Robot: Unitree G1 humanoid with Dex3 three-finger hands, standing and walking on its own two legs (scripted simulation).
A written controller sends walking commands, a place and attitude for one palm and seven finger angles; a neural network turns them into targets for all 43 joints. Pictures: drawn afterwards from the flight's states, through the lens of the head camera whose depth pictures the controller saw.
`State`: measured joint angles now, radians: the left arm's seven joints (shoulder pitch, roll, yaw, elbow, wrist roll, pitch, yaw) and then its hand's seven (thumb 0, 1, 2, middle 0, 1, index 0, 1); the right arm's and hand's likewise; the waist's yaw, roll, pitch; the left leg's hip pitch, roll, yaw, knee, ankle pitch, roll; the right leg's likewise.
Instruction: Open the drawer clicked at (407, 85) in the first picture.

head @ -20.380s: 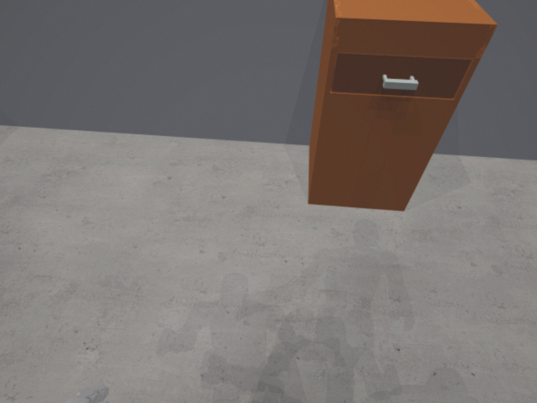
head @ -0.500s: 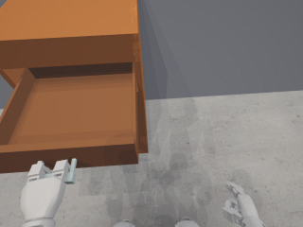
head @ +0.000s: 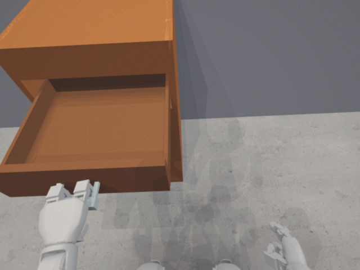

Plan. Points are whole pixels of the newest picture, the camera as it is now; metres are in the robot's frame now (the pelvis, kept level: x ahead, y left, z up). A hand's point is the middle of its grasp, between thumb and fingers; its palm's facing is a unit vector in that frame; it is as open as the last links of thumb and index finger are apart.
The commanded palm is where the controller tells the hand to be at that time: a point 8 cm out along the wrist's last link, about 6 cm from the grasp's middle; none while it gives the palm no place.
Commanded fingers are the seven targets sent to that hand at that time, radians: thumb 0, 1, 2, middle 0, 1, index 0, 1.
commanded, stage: open the thumb to release the handle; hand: left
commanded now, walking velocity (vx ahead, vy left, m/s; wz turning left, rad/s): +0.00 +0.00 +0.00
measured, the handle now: (75, 195) +0.27 +0.27 -0.01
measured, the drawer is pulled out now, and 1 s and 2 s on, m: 0.30 0.30 0.30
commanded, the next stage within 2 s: lift the hand off the handle in 0.14 s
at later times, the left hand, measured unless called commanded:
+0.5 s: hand (76, 222) +0.22 +0.26 -0.03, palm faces +0.01 -0.02 -1.00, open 13.8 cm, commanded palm +0.20 +0.26 +0.02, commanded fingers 0.00 -0.50 0.30 -0.30 -1.20 -0.30 -1.20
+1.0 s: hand (72, 216) +0.23 +0.26 -0.01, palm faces -0.01 -0.04 -1.00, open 13.6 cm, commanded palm +0.21 +0.26 +0.05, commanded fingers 0.00 -0.50 0.30 -0.30 -1.20 -0.30 -1.20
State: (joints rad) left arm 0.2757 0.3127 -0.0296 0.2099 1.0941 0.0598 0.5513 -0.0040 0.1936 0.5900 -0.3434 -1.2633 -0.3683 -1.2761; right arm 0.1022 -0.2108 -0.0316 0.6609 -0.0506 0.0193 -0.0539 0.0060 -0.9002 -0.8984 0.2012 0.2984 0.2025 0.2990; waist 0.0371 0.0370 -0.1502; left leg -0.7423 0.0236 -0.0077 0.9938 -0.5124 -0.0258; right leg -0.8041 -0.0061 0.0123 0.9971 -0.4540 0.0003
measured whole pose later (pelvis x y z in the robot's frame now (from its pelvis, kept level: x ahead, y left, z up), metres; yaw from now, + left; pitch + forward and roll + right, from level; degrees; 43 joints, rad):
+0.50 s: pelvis -0.01 +0.00 +0.00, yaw +0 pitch +15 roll +1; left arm 0.23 0.33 -0.01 0.25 1.10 0.02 0.57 0.00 -0.48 0.30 -0.31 -1.18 -0.32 -1.20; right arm 0.12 -0.24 -0.05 0.68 -0.05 -0.01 -0.06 0.01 -0.90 -0.90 0.20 0.30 0.20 0.30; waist 0.03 0.03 -0.15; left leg -0.78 0.02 -0.02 1.02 -0.50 -0.03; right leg -0.83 -0.01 0.01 1.02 -0.45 0.00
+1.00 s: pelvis -0.01 +0.00 +0.01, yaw +0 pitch +12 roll +0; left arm 0.20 0.35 -0.02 0.25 1.07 0.01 0.51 0.00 -0.49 0.30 -0.36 -1.21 -0.36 -1.22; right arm 0.11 -0.23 -0.04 0.67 -0.04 0.01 -0.08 0.01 -0.90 -0.90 0.20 0.30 0.20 0.30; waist 0.04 0.04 -0.12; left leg -0.68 0.02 -0.02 0.93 -0.47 -0.02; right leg -0.73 -0.01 0.00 0.93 -0.41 0.00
